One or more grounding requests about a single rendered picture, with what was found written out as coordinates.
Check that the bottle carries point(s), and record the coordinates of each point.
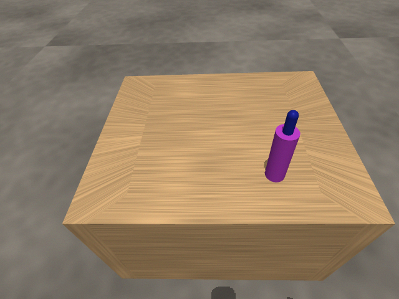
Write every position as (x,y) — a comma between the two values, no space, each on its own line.
(284,143)

